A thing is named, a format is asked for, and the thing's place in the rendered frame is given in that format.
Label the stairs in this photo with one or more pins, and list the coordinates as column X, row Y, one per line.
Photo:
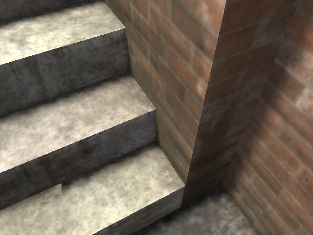
column 78, row 150

